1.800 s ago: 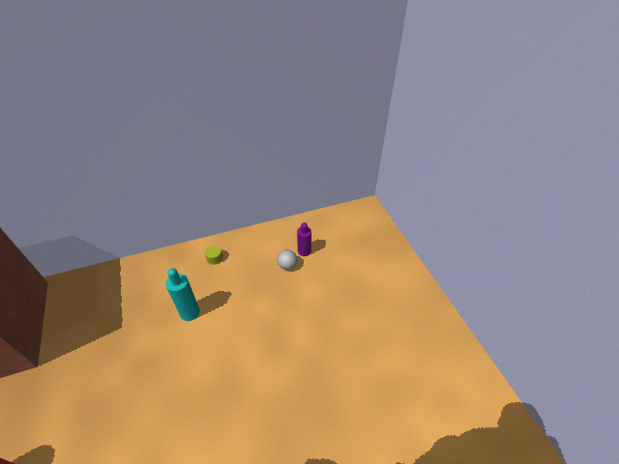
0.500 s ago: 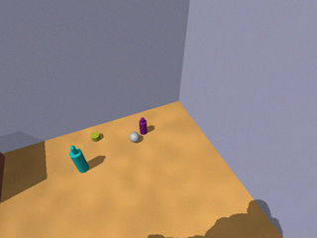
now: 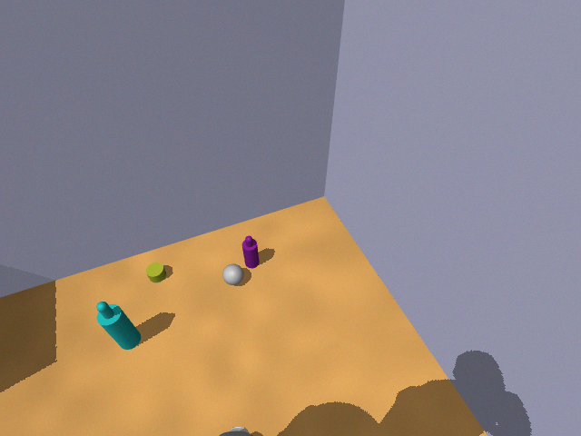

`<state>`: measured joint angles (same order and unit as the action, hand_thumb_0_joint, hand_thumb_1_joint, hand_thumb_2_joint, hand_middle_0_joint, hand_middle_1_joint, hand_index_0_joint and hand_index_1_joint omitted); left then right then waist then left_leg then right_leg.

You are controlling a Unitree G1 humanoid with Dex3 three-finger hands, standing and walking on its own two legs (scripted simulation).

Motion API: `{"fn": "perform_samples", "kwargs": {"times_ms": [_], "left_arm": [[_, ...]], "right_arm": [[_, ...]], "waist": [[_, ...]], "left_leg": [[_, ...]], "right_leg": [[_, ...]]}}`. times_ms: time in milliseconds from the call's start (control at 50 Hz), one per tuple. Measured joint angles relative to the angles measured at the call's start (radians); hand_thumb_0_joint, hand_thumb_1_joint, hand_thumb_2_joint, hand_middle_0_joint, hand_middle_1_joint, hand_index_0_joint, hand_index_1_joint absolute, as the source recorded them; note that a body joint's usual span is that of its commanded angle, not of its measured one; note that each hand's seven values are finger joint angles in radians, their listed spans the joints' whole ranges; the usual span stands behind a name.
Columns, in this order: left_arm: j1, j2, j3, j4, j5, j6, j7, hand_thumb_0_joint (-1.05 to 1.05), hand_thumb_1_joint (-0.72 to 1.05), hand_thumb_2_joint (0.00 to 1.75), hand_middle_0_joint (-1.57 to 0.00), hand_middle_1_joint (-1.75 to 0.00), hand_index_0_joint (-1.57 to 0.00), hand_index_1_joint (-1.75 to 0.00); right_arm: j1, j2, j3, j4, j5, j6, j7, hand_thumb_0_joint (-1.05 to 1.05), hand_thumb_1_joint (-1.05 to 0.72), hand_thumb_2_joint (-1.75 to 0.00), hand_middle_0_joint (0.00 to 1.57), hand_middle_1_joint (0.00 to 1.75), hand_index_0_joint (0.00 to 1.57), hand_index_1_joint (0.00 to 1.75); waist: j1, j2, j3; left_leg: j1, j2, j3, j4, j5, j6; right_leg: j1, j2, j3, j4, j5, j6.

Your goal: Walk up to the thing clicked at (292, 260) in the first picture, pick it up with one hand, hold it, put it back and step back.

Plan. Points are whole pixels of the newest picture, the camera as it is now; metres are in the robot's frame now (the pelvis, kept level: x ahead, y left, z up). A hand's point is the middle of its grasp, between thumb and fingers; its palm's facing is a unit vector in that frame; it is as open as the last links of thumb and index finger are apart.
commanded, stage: walk up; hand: left
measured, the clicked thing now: (233, 274) +0.81 +0.27 -0.73
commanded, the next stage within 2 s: none
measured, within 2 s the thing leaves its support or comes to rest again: neither
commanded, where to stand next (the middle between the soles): +0.43 +0.05 m, yaw -2 degrees
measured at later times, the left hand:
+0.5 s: hand (139, 368) +0.26 +0.27 -0.12, palm faces -0.06 -0.89 -0.46, open 7.4 cm
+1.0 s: hand (136, 308) +0.38 +0.33 -0.15, palm faces -0.08 -0.92 -0.39, open 7.4 cm
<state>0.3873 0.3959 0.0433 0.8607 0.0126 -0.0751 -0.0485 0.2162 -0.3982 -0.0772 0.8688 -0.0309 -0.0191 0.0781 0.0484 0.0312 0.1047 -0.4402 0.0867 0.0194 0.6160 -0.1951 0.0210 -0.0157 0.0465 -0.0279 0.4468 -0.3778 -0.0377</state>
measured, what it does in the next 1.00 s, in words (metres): walks ahead: left foot, then right foot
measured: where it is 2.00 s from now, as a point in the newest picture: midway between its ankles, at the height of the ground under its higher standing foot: (290, 392)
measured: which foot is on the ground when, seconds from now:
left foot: up 0.00-0.02, down 0.04-0.42, up 0.44-0.82, down 0.84-1.00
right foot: down 0.00-0.08, up 0.10-0.40, down 0.42-0.86, up 0.88-1.00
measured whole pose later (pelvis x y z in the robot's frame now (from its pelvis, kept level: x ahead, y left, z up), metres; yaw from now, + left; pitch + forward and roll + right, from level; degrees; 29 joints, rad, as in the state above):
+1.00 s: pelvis +0.33 +0.05 -0.01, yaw -2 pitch -3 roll -1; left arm 0.33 0.45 0.02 0.86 0.00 -0.05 0.00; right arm 0.23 -0.38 -0.05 0.79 0.00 -0.03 0.05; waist 0.01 -0.03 0.12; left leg -0.35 0.04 0.07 0.64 -0.24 0.03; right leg -0.43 -0.06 0.00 1.07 -0.45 -0.04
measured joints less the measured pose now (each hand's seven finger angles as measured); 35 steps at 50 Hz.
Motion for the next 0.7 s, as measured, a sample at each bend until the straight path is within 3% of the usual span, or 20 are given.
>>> {"fn": "perform_samples", "kwargs": {"times_ms": [40, 80, 140, 180, 280, 360, 420, 440, 480, 520, 560, 700], "left_arm": [[0.010, 0.010, -0.002, -0.005, -0.001, 0.004, 0.004, 0.00, 0.90, 0.89, -0.21, -0.30, -0.21, -0.30], [0.003, 0.019, -0.001, -0.002, -0.008, 0.014, 0.013, 0.00, 0.90, 0.89, -0.21, -0.30, -0.21, -0.30], [-0.021, 0.020, -0.010, 0.010, -0.015, 0.027, 0.023, 0.00, 0.90, 0.89, -0.21, -0.30, -0.21, -0.30], [-0.030, 0.031, -0.011, 0.007, -0.015, 0.023, 0.019, 0.00, 0.90, 0.89, -0.21, -0.30, -0.21, -0.30], [-0.047, 0.043, 0.001, -0.009, -0.005, 0.014, -0.003, 0.00, 0.90, 0.89, -0.20, -0.30, -0.20, -0.30], [-0.058, 0.040, 0.011, -0.010, 0.004, 0.007, -0.013, 0.00, 0.90, 0.89, -0.20, -0.30, -0.20, -0.30], [-0.044, 0.049, 0.021, -0.015, 0.010, -0.013, -0.009, 0.00, 0.90, 0.89, -0.20, -0.30, -0.21, -0.30], [-0.044, 0.045, 0.026, -0.015, 0.014, -0.020, -0.003, 0.00, 0.90, 0.89, -0.20, -0.30, -0.21, -0.30], [-0.044, 0.038, 0.022, -0.022, 0.012, -0.027, 0.007, 0.00, 0.90, 0.89, -0.20, -0.30, -0.21, -0.30], [-0.044, 0.023, 0.010, -0.027, 0.006, -0.027, 0.013, 0.00, 0.90, 0.89, -0.20, -0.30, -0.21, -0.30], [-0.038, 0.009, -0.001, -0.030, 0.002, -0.026, 0.017, 0.00, 0.90, 0.89, -0.21, -0.30, -0.21, -0.30], [0.004, 0.013, -0.007, -0.037, 0.001, -0.030, 0.023, 0.00, 0.90, 0.89, -0.21, -0.30, -0.21, -0.30]], "right_arm": [[-0.008, 0.006, -0.001, -0.017, 0.001, -0.010, 0.000, 0.00, -0.91, -0.89, 0.21, 0.30, 0.20, 0.30], [-0.026, 0.018, -0.002, -0.041, -0.007, -0.029, -0.005, 0.00, -0.91, -0.89, 0.21, 0.30, 0.20, 0.30], [-0.023, 0.030, 0.002, -0.083, 0.014, -0.049, -0.013, 0.00, -0.91, -0.89, 0.21, 0.30, 0.20, 0.30], [-0.006, 0.040, 0.013, -0.094, 0.025, -0.047, -0.019, 0.00, -0.91, -0.89, 0.21, 0.30, 0.20, 0.30], [0.053, 0.024, 0.024, -0.094, 0.021, -0.044, -0.020, 0.00, -0.90, -0.89, 0.21, 0.30, 0.20, 0.30], [0.102, -0.011, 0.017, -0.088, 0.020, -0.035, -0.013, 0.00, -0.90, -0.89, 0.21, 0.30, 0.20, 0.30], [0.137, -0.032, 0.011, -0.082, 0.022, -0.015, -0.010, 0.00, -0.90, -0.89, 0.21, 0.30, 0.20, 0.30], [0.141, -0.037, 0.008, -0.074, 0.022, -0.007, -0.014, 0.00, -0.90, -0.89, 0.21, 0.30, 0.20, 0.30], [0.135, -0.039, 0.006, -0.049, 0.019, 0.016, -0.023, 0.00, -0.91, -0.89, 0.21, 0.30, 0.20, 0.30], [0.123, -0.044, 0.007, -0.032, 0.022, 0.025, -0.024, 0.01, -0.91, -0.89, 0.21, 0.30, 0.20, 0.30], [0.111, -0.048, 0.007, -0.027, 0.024, 0.022, -0.022, 0.01, -0.91, -0.89, 0.20, 0.30, 0.20, 0.30], [0.073, -0.040, -0.003, -0.044, 0.010, 0.024, 0.002, 0.00, -0.91, -0.89, 0.21, 0.30, 0.20, 0.30]], "waist": [[0.002, -0.016, -0.003], [0.002, -0.057, 0.014], [-0.022, -0.060, 0.021], [-0.030, -0.072, 0.014], [-0.047, -0.070, -0.005], [-0.065, -0.039, -0.013], [-0.069, -0.015, -0.030], [-0.067, 0.006, -0.030], [-0.056, 0.022, -0.033], [-0.042, 0.036, -0.029], [-0.033, 0.050, -0.026], [-0.015, 0.041, -0.016]], "left_leg": [[0.041, -0.020, 0.018, -0.055, 0.032, 0.013], [0.059, -0.048, 0.048, -0.026, 0.054, 0.005], [0.093, -0.049, 0.059, -0.002, -0.007, 0.006], [0.140, -0.051, 0.069, -0.042, -0.014, 0.006], [0.229, -0.055, 0.082, -0.113, -0.037, 0.008], [0.260, -0.046, 0.076, -0.087, -0.099, -0.001], [0.252, -0.025, 0.065, 0.027, -0.201, -0.006], [0.229, -0.012, 0.045, 0.110, -0.241, 0.007], [0.152, -0.041, -0.007, 0.309, -0.297, 0.014], [0.080, -0.065, -0.028, 0.434, -0.281, 0.013], [0.021, -0.060, -0.032, 0.458, -0.236, 0.007], [-0.067, -0.003, -0.029, 0.271, -0.117, -0.022]], "right_leg": [[0.006, -0.013, 0.005, 0.057, -0.062, 0.011], [-0.051, -0.052, 0.027, 0.243, -0.104, 0.000], [-0.223, -0.019, 0.083, 0.613, -0.105, -0.017], [-0.312, -0.029, 0.086, 0.689, -0.063, -0.016], [-0.419, -0.105, 0.039, 0.488, -0.007, 0.018], [-0.413, -0.123, 0.014, 0.277, 0.081, 0.020], [-0.355, -0.101, -0.005, 0.168, 0.176, 0.017], [-0.355, -0.088, -0.017, 0.200, 0.168, 0.020], [-0.352, -0.083, -0.027, 0.248, 0.114, 0.016], [-0.322, -0.085, -0.030, 0.232, 0.095, 0.009], [-0.284, -0.084, -0.034, 0.188, 0.098, 0.010], [-0.188, -0.091, -0.033, 0.104, 0.078, 0.030]]}}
